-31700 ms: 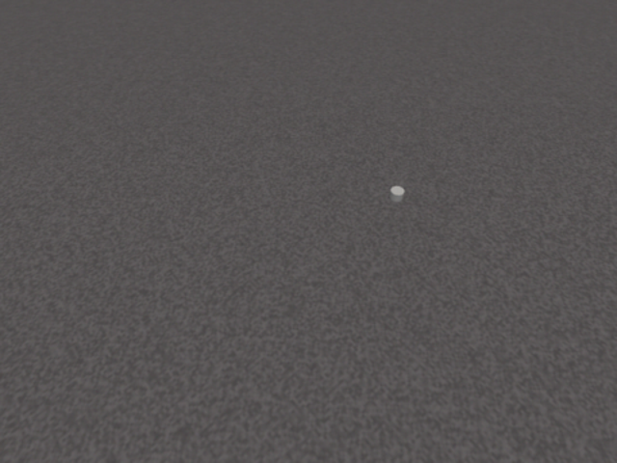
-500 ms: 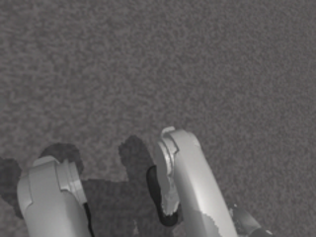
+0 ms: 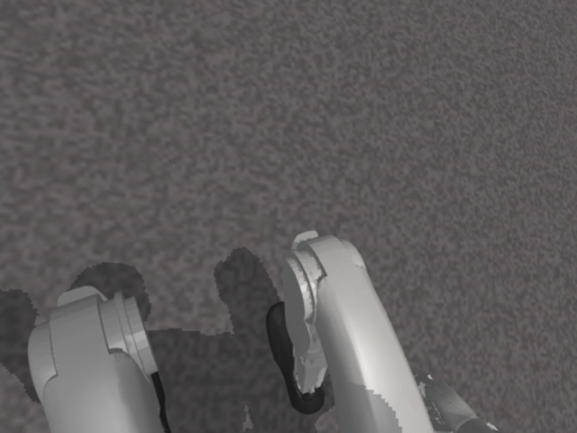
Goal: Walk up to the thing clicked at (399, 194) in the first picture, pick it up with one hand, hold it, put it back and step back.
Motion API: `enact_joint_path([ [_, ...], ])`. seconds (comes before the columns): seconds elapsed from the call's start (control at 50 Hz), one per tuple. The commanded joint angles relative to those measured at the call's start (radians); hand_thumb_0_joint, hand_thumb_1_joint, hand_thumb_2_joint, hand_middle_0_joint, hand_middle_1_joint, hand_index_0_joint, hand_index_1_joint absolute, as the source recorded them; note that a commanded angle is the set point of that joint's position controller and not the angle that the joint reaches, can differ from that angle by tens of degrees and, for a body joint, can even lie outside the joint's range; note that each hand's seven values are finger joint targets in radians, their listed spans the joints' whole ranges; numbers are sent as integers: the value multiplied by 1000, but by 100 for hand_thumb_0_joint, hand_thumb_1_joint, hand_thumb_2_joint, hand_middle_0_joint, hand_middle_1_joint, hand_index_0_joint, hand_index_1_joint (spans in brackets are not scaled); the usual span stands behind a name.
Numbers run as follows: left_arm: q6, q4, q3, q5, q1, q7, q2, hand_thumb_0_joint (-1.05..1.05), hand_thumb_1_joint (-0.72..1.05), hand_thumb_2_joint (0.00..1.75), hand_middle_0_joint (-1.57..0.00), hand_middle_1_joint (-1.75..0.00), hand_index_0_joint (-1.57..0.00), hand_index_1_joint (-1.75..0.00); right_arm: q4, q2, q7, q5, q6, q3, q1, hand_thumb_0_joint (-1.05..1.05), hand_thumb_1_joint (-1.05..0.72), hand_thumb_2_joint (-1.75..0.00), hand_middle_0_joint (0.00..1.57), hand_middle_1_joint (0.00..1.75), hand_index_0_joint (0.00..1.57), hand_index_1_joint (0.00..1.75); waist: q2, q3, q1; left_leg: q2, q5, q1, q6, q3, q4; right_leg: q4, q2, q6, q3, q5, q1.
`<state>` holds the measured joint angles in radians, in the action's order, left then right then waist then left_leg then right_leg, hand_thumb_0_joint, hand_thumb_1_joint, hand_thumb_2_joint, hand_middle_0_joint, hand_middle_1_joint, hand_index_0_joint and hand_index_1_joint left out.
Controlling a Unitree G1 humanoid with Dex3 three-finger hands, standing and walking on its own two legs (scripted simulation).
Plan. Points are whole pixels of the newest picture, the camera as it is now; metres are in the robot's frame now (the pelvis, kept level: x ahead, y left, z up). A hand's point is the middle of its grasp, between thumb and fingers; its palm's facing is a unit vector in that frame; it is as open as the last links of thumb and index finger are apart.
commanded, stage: rise first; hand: left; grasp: from above
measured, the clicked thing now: out of the picture +0.49 +0.35 -0.29
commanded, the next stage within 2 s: approach in 1.92 s
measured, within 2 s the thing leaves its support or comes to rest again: neither
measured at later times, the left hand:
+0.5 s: hand out of the picture +0.44 +0.38 -0.17, palm faces -0.43 -0.11 -0.89, open 13.7 cm
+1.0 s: hand out of the picture +0.44 +0.38 -0.17, palm faces -0.43 -0.11 -0.89, open 13.8 cm
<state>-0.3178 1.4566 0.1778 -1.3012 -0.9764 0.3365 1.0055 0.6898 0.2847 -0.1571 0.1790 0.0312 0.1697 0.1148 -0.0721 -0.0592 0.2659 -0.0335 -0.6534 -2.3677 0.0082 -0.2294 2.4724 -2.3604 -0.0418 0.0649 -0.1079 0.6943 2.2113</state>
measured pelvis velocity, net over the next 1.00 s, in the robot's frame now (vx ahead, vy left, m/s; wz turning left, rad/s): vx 0.00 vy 0.00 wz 0.00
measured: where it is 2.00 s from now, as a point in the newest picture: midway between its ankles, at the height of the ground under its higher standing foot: (230, 402)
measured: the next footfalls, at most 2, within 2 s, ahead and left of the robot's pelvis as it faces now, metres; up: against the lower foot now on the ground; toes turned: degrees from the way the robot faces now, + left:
none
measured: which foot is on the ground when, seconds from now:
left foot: down 0.00-1.00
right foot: down 0.00-1.00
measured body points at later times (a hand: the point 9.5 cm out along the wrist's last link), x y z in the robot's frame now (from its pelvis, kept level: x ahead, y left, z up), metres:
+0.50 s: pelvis +0.00 +0.00 +0.00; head +0.25 +0.12 +0.36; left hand +0.46 +0.39 -0.12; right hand +0.07 -0.27 -0.08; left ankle +0.08 +0.13 -0.28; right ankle +0.11 -0.13 -0.28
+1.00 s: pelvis +0.00 +0.00 +0.00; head +0.25 +0.11 +0.36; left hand +0.46 +0.38 -0.12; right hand +0.07 -0.26 -0.08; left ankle +0.08 +0.13 -0.28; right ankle +0.11 -0.13 -0.28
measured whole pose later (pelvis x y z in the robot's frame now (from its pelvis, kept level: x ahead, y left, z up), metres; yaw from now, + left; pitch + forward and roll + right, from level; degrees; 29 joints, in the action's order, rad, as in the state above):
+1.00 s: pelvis +0.00 +0.00 +0.00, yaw +0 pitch +30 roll -12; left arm -0.29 1.48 0.17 -1.29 -0.98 0.35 1.01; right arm 0.68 0.29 -0.16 0.18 0.05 0.18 0.12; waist -0.07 -0.06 0.28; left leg -0.03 -0.65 -2.37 0.01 -0.23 2.48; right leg -2.36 -0.04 0.06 -0.11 0.69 2.22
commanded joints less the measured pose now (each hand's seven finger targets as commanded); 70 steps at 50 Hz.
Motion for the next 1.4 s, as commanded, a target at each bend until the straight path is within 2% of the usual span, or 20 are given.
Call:
enact_joint_path([
  [0.0, 3, -144, 41, 16, -269, 40, 307, 0, -49, 98, -14, -95, -13, -96, -6, 288, 12, 0, -1, -93, 196, 0, -90, -90, 20, 30, 20, 30, 457, 680, -1, -2, 155, 593, -23, 119, -243, 211, -27, -90, -108, -223, -236],
  [0.06, 4, -167, 44, 24, -275, 41, 298, 0, -48, 96, -15, -94, -14, -95, -1, 286, 11, 1, -3, -91, 194, 0, -89, -90, 20, 30, 20, 30, 446, 698, -4, -3, 166, 582, -25, 127, -239, 221, -29, -85, -105, -234, -259],
  [0.12, 13, -113, 23, 24, -257, 36, 276, 0, -47, 96, -15, -95, -14, -95, 4, 284, 11, -2, 3, -94, 203, 0, -90, -90, 20, 30, 20, 30, 422, 641, 12, -3, 151, 556, -27, 122, -237, 224, -29, -85, -105, -225, -239],
  [0.2, 4, -156, 43, 23, -285, 40, 320, 0, -48, 96, -15, -95, -14, -95, -6, 294, 14, -3, -2, -92, 190, 0, -90, -90, 20, 30, 20, 30, 458, 679, -7, -5, 148, 588, -21, 116, -252, 210, -27, -89, -112, -218, -241],
  [0.28, 7, -125, 18, 18, -282, 37, 279, 0, -50, 97, -13, -95, -12, -96, -5, 289, 10, 0, 1, -90, 202, 0, -89, -90, 20, 30, 20, 30, 453, 663, 19, -5, 171, 590, -22, 113, -242, 210, -29, -88, -113, -236, -232],
  [0.44, 5, -144, 39, 26, -269, 43, 303, 0, -48, 96, -14, -94, -13, -95, -11, 294, 11, 2, 2, -87, 192, 0, -89, -90, 20, 30, 20, 30, 457, 676, -2, -3, 170, 590, -23, 118, -244, 212, -28, -88, -110, -235, -242],
  [0.48, 6, -111, 15, 23, -271, 42, 279, 0, -49, 96, -13, -94, -13, -95, -12, 291, 9, 3, 2, -80, 195, 0, -89, -90, 20, 30, 20, 30, 435, 644, 21, -3, 154, 556, -26, 119, -237, 218, -29, -86, -110, -230, -243],
  [0.56, 3, -123, 28, 22, -262, 47, 293, 0, -48, 97, -14, -93, -13, -94, -6, 294, 13, 2, 6, -85, 189, 0, -89, -90, 20, 30, 20, 30, 441, 666, 1, -3, 144, 574, -24, 117, -239, 213, -30, -88, -113, -216, -232],
  [0.62, 2, -119, 4, 17, -294, 52, 275, 0, -49, 96, -14, -95, -13, -95, -8, 288, 11, 4, 9, -82, 192, 0, -89, -90, 20, 30, 20, 30, 434, 642, 23, -3, 115, 551, -25, 118, -243, 223, -33, -88, -111, -200, -231],
  [0.64, -2, -141, 28, 20, -312, 60, 306, 0, -49, 97, -15, -93, -14, -94, -4, 297, 14, 1, 10, -84, 198, 0, -89, -89, 20, 30, 20, 30, 448, 658, 15, -3, 128, 566, -22, 118, -243, 216, -31, -87, -114, -208, -234],
  [0.78, 19, -96, 20, 10, -273, 62, 286, 0, -49, 96, -13, -96, -12, -96, -6, 291, 10, 5, 17, -84, 199, 0, -89, -89, 20, 30, 20, 30, 465, 652, 11, -3, 157, 581, -21, 120, -241, 208, -30, -87, -112, -230, -229],
  [0.82, 21, -116, 13, 22, -300, 60, 279, 0, -49, 96, -13, -95, -12, -95, -8, 295, 11, 4, 16, -85, 198, 0, -89, -89, 20, 30, 20, 30, 451, 658, 23, -2, 138, 560, -23, 118, -242, 214, -31, -88, -114, -218, -230],
  [0.88, 30, -104, 20, 19, -267, 49, 297, 0, -49, 97, -13, -95, -13, -96, -12, 296, 11, -1, 19, -86, 191, 0, -89, -89, 20, 30, 20, 30, 454, 657, 6, -3, 146, 575, -22, 116, -246, 209, -30, -89, -112, -219, -227],
  [1.0, 20, -151, 34, 31, -283, 38, 313, 0, -49, 97, -13, -95, -12, -95, -16, 301, 10, -3, 17, -85, 197, 0, -89, -89, 20, 30, 20, 30, 476, 668, 5, -3, 171, 601, -19, 114, -248, 204, -23, -89, -111, -235, -236],
  [1.02, 17, -166, 31, 29, -286, 37, 311, 0, -49, 97, -13, -95, -12, -96, -14, 294, 9, 0, 16, -84, 192, 0, -89, -89, 20, 30, 20, 30, 485, 702, 2, -5, 177, 613, -20, 118, -242, 208, -28, -88, -108, -242, -250],
  [1.08, 13, -145, 24, 42, -279, 41, 285, 0, -52, 99, -11, -96, -10, -97, -14, 294, 9, -1, 13, -85, 193, 0, -89, -89, 20, 30, 20, 30, 442, 672, 14, -2, 155, 562, -25, 121, -235, 220, -29, -87, -110, -231, -247],
  [1.2, 6, -139, 27, 27, -292, 42, 305, 0, -51, 98, -13, -94, -12, -95, -11, 293, 10, 2, 11, -81, 204, 0, -89, -89, 20, 30, 20, 30, 451, 667, 13, -1, 156, 564, -25, 123, -240, 221, -29, -85, -107, -233, -263],
  [1.28, 7, -97, 9, 29, -284, 47, 279, 0, -52, 99, -11, -96, -10, -96, -10, 296, 13, 4, 13, -77, 198, 0, -89, -89, 20, 30, 20, 30, 426, 638, 28, -2, 140, 552, -26, 119, -236, 223, -29, -86, -113, -218, -244],
  [1.34, 6, -136, 27, 21, -303, 50, 322, 0, -51, 98, -12, -95, -11, -96, -14, 298, 13, 3, 13, -78, 195, 0, -89, -89, 20, 30, 20, 30, 465, 678, 8, -4, 145, 583, -21, 119, -245, 217, -28, -89, -112, -220, -254],
  [1.38, 12, -125, 27, 23, -285, 48, 308, 0, -52, 98, -11, -97, -10, -97, -19, 297, 12, 4, 14, -82, 191, 0, -89, -89, 20, 30, 20, 30, 472, 674, 9, -3, 163, 593, -20, 119, -242, 212, -27, -90, -112, -230, -241],
])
